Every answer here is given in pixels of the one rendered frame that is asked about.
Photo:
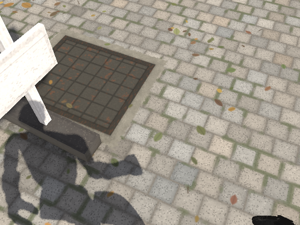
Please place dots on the robot right hand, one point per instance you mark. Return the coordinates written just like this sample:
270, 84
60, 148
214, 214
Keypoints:
271, 220

